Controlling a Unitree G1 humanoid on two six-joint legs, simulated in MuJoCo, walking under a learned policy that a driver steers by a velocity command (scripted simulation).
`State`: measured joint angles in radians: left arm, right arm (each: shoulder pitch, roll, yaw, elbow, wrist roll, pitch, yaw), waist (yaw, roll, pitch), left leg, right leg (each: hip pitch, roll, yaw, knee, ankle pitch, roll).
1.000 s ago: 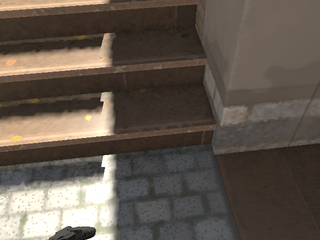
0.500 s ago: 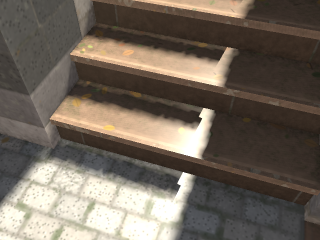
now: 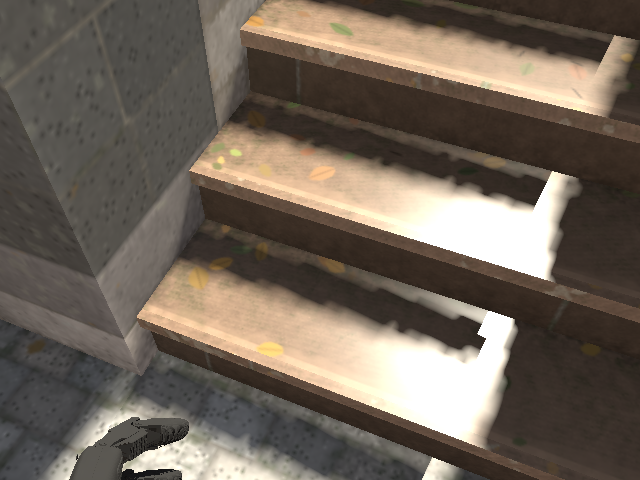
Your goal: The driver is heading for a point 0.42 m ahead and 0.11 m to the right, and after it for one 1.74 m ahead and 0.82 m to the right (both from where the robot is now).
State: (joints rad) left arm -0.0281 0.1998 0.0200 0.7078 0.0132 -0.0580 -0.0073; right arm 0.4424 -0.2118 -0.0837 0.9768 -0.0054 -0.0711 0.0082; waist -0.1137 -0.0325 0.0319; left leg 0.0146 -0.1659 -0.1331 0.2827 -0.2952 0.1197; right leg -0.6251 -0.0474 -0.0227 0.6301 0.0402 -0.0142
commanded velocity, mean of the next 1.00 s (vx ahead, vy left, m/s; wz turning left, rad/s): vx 0.50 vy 0.00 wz -0.19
